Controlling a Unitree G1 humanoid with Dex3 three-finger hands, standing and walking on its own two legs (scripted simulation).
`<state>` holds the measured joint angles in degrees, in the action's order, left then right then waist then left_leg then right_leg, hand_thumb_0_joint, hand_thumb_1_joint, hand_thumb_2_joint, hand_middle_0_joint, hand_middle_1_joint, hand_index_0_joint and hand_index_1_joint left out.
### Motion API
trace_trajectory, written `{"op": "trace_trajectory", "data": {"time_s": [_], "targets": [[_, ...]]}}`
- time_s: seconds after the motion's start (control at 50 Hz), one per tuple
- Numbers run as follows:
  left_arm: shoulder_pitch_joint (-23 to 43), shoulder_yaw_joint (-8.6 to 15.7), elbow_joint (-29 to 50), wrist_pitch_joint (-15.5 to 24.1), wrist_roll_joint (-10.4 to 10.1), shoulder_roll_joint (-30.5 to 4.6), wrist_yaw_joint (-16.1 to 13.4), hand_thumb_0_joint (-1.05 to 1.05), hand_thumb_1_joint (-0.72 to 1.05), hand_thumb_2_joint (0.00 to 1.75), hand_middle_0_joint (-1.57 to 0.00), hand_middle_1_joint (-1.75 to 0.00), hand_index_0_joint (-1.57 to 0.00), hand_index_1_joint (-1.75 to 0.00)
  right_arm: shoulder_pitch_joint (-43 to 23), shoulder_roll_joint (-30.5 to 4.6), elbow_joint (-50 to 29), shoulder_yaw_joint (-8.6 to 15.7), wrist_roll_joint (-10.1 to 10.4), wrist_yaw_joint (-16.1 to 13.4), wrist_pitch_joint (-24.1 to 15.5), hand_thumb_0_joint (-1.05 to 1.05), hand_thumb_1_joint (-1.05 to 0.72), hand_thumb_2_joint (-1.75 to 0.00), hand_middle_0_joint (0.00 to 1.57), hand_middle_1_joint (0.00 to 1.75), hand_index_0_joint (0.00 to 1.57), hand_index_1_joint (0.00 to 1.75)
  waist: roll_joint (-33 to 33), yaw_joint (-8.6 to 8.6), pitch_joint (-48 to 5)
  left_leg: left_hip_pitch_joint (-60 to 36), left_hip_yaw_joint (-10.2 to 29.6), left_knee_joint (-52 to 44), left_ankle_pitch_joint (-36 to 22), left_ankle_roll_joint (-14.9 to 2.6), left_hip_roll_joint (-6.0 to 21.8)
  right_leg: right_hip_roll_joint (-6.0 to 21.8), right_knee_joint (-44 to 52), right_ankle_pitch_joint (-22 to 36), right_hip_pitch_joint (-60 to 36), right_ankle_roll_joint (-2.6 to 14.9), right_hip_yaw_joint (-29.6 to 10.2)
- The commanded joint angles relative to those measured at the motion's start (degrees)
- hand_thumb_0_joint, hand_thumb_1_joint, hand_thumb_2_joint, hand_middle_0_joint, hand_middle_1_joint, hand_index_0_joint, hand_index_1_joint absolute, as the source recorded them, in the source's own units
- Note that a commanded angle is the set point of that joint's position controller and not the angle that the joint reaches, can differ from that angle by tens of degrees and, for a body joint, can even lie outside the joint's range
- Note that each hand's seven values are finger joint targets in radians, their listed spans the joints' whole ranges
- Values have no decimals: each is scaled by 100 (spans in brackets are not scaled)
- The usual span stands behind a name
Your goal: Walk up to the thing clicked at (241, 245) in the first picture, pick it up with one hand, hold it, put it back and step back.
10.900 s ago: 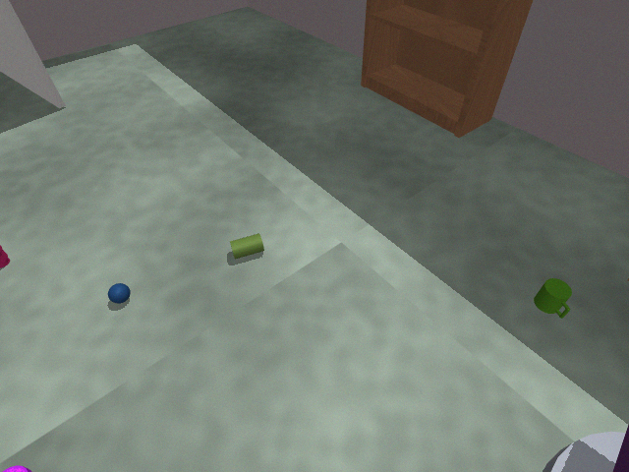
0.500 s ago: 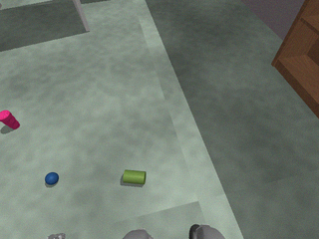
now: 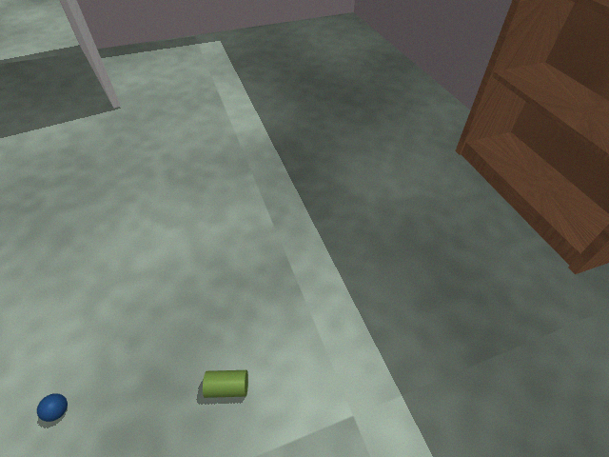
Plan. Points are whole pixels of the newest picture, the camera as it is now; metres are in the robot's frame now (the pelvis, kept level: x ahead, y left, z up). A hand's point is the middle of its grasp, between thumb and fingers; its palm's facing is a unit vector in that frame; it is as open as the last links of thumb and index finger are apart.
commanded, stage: walk up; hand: left
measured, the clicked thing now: (226, 383) +0.47 +0.26 -0.73
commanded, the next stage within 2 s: stand in 1.26 s
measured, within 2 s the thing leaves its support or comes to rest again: neither
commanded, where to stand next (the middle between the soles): +0.09 +0.01 m, yaw +0 degrees
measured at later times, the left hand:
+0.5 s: hand out of the picture +0.15 +0.31 -0.17, palm faces +0.04 -0.90 -0.43, open 7.4 cm
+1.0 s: hand out of the picture +0.01 +0.29 -0.16, palm faces +0.01 -0.93 -0.36, open 7.4 cm
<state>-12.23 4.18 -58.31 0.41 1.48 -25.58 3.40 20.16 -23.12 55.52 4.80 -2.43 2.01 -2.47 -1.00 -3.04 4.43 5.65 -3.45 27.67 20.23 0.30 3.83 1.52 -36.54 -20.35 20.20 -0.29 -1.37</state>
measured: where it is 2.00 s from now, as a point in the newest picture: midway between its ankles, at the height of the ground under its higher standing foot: outside the picture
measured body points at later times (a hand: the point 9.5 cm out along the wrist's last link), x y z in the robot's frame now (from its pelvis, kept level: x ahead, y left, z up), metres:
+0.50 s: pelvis +0.02 +0.02 -0.03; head +0.09 +0.03 +0.41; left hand +0.14 +0.35 -0.14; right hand +0.13 -0.29 -0.15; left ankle +0.05 +0.14 -0.74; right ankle +0.06 -0.14 -0.72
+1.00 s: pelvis +0.01 +0.02 -0.01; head +0.02 +0.02 +0.44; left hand +0.01 +0.34 -0.13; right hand +0.08 -0.31 -0.12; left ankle +0.06 +0.13 -0.73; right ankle -0.04 -0.11 -0.74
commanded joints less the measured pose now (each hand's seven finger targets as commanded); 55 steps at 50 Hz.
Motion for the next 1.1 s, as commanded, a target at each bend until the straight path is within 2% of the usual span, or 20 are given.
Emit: {"op": "trace_trajectory", "data": {"time_s": [0.0,0.04,0.06,0.16,0.22,0.32,0.4,0.42,0.44,0.46,0.54,0.66,0.76,0.8,0.82,0.98,1.0,1.02,1.04,1.08], "targets": [[-797,279,236,388,-33,-948,-317,0,90,90,-20,-30,-20,-30,-262,-876,-641,66,175,-82,99,0,-90,-90,20,30,20,30,14,619,-736,1165,197,1501,-1626,-564,223,-152,1409,1406,-2299,81,253],[-859,401,495,444,-30,-1789,-420,0,90,90,-20,-30,-20,-30,-206,-845,-786,22,219,-163,191,0,-90,-90,20,30,20,30,-989,646,-928,2571,736,3149,1361,-250,-469,2189,2001,993,-2408,1170,-3213],[-551,388,640,425,-54,-1744,-431,0,90,90,-20,-30,-20,-30,-367,-1233,-714,158,176,-225,236,0,-90,-90,20,30,20,30,-451,575,-515,2600,1047,3740,1458,-226,-253,2274,1764,1299,-1866,1568,-3112],[66,214,886,405,-102,-1307,-588,0,90,90,-20,-30,-20,-30,14,-1076,-445,182,188,-175,396,0,-90,-90,20,30,20,30,-589,229,-44,1855,1248,3410,506,-35,-250,1395,1322,3522,-505,1150,-806],[286,211,1053,341,-121,-1234,-659,0,90,90,-20,-30,-20,-30,-209,-1011,-555,171,239,-204,485,0,-90,-90,20,30,20,30,-868,261,-76,1795,1072,3343,448,65,-437,1502,964,5140,-350,1277,-576],[593,236,1374,91,-72,-1249,-689,0,90,90,-20,-30,-20,-30,-384,-1090,-823,245,201,-274,543,0,-90,-90,20,30,20,30,-1074,286,-567,1808,646,2662,568,-7,-363,1549,291,4660,-632,1340,-611],[701,152,1374,-46,-233,-1157,-725,0,90,90,-20,-30,-20,-30,-204,-1096,-837,309,71,-205,411,0,-90,-90,20,30,20,30,-565,17,-894,764,361,228,-1714,-173,-412,1043,-991,3480,-387,722,-334],[463,98,1366,-75,-308,-873,-733,0,90,90,-20,-30,-20,-30,-422,-1462,-980,390,-41,-204,375,0,-90,-90,20,30,20,30,481,139,-979,384,1519,103,-3721,-436,412,408,-1740,2187,179,308,-51],[358,55,1419,-125,-348,-671,-792,0,90,90,-20,-30,-20,-30,-818,-1866,-1202,439,37,-167,368,0,-90,-90,20,30,20,30,1419,205,-1088,11,2750,138,-5451,-1249,1418,-560,-2653,-1530,1035,145,159],[576,133,1315,-165,-274,-889,-877,0,90,90,-20,-30,-20,-30,-584,-1978,-1138,496,116,-158,377,0,-90,-90,20,30,20,30,1472,-93,-1355,258,3264,57,-5394,-1779,1765,-575,-3514,-2241,756,159,-529],[190,144,1027,-181,-229,-922,-722,0,90,90,-20,-30,-20,-30,-1179,-1376,-1151,286,183,-369,264,0,-90,-90,20,30,20,30,786,397,-1043,284,1982,285,-3028,-1316,1088,-389,-3761,-982,1007,212,-817],[277,210,917,-82,15,-947,-364,0,90,90,-20,-30,-20,-30,-828,-1617,-969,281,19,-307,19,0,-90,-90,20,30,20,30,852,94,-616,428,2651,-612,1412,-1319,1284,-121,-1094,-1501,432,89,-246],[-700,276,501,95,85,-780,-288,0,90,90,-20,-30,-20,-30,-1091,-1374,-938,120,69,-210,97,0,-90,-90,20,30,20,30,776,586,-300,2159,1448,-195,1329,-634,635,-149,1198,-432,-1641,476,46],[-570,401,657,132,134,-1526,-265,0,90,90,-20,-30,-20,-30,-1625,-1049,-1052,57,135,-215,90,0,-90,-90,20,30,20,30,-894,777,272,2848,371,1931,1045,-53,-546,1636,2497,-3308,-643,1332,-3087],[-118,374,871,174,119,-1477,-270,0,90,90,-20,-30,-20,-30,-1528,-1218,-935,94,150,-233,44,0,-90,-90,20,30,20,30,-483,616,608,2728,815,2260,803,-85,-377,1818,2418,-2585,-427,1465,-3079],[105,110,947,145,-80,-922,-254,0,90,90,-20,-30,-20,-30,-521,-888,-457,61,192,-196,-215,0,-90,-90,20,30,20,30,-568,111,-277,56,167,-235,-1134,-185,-628,698,456,2345,-318,680,-281],[86,9,1008,131,-143,-662,-270,0,90,90,-20,-30,-20,-30,-247,-1125,-413,141,151,-258,-231,0,-90,-90,20,30,20,30,-92,-24,-605,-778,923,-430,-1405,-375,-131,424,-278,2167,243,430,-30],[-19,-64,1092,105,-223,-373,-282,0,90,90,-20,-30,-20,-30,-125,-1519,-491,204,80,-318,-265,0,-90,-90,20,30,20,30,850,-20,-947,-1157,2975,-916,-1535,-880,1255,-175,-1294,655,934,62,112],[-212,60,918,6,-186,-827,-368,0,90,90,-20,-30,-20,-30,-266,-1820,-561,254,204,-305,-254,0,-90,-90,20,30,20,30,686,102,-945,-429,3462,-828,-1334,-1550,1803,-19,-1611,-1450,481,143,-254],[-114,71,801,-29,-157,-863,-388,0,90,90,-20,-30,-20,-30,-667,-1567,-573,150,202,-322,-217,0,-90,-90,20,30,20,30,430,275,-454,288,2823,-846,-1188,-1478,1479,139,-1728,-1464,407,214,-493]]}}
